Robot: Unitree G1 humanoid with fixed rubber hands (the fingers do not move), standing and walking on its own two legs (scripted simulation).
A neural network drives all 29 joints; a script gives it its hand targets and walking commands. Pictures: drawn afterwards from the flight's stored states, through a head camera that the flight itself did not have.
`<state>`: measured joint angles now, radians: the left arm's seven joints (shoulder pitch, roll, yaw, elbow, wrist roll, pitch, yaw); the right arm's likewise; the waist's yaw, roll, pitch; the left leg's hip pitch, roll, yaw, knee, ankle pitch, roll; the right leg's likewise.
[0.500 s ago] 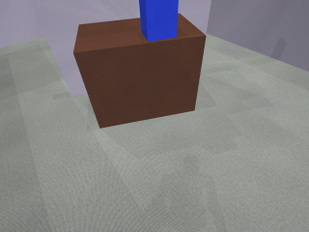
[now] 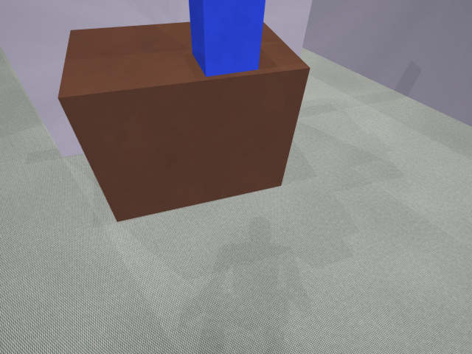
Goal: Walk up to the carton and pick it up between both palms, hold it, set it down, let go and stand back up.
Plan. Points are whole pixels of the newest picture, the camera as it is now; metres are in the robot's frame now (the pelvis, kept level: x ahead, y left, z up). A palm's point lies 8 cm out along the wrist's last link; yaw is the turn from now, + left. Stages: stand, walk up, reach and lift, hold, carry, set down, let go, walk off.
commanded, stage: walk up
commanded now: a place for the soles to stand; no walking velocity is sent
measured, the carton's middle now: (224, 28) +1.17 +0.05 +0.08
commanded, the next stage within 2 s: none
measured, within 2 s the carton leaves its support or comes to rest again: neither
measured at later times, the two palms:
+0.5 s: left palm (132, 290) +0.27 +0.20 -0.09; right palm (389, 307) +0.26 -0.31 -0.12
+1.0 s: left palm (120, 214) +0.47 +0.28 -0.11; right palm (328, 219) +0.45 -0.22 -0.09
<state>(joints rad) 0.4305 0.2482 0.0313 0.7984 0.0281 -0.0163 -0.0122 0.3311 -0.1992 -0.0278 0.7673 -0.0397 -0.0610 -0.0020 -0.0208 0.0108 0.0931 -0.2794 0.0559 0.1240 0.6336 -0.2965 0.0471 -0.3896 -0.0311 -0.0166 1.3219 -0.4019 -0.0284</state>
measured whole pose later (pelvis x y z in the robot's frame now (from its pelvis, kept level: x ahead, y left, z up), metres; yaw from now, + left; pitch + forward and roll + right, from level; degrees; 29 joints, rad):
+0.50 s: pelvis +0.23 -0.05 +0.01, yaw -3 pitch -3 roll +2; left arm 0.42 0.22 0.02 0.69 0.04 -0.05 0.00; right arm 0.40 -0.29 -0.03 0.72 -0.03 0.00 0.03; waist 0.02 0.03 0.07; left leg -0.47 0.05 0.02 1.22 -0.35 0.00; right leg -0.23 -0.03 -0.06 0.53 -0.25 -0.03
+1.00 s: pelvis +0.42 +0.03 +0.01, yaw +0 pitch -3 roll -2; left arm 0.41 0.29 0.02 0.69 0.03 0.00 -0.03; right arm 0.41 -0.21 -0.02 0.71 -0.02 -0.04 0.01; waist -0.03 -0.02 0.08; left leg -0.24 0.03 0.06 0.56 -0.26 0.05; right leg -0.45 -0.05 -0.02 1.17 -0.36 0.00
